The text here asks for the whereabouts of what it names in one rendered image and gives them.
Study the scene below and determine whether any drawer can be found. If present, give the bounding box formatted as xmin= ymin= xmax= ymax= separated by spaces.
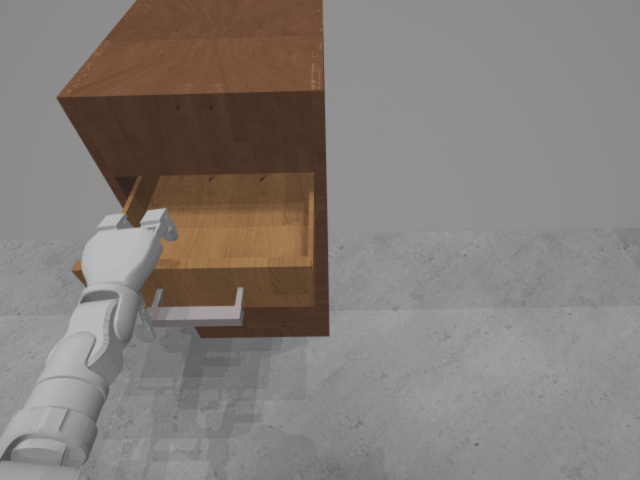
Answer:
xmin=71 ymin=172 xmax=316 ymax=309

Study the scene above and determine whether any cabinet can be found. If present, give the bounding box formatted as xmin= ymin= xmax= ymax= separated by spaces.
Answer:
xmin=56 ymin=0 xmax=329 ymax=338

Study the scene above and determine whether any left robot hand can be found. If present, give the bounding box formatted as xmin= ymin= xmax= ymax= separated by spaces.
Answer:
xmin=81 ymin=208 xmax=178 ymax=343

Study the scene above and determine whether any handle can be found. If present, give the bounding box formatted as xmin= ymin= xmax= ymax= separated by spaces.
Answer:
xmin=147 ymin=287 xmax=244 ymax=327

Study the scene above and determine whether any left robot forearm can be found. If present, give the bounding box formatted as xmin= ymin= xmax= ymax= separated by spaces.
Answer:
xmin=0 ymin=283 xmax=140 ymax=468

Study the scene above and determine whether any robot left upper arm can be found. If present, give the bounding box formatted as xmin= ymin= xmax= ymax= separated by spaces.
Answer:
xmin=0 ymin=460 xmax=90 ymax=480

